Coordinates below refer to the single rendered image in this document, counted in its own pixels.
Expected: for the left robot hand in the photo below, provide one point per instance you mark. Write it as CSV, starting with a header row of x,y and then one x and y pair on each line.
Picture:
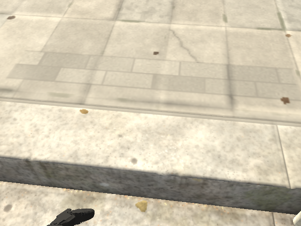
x,y
73,217

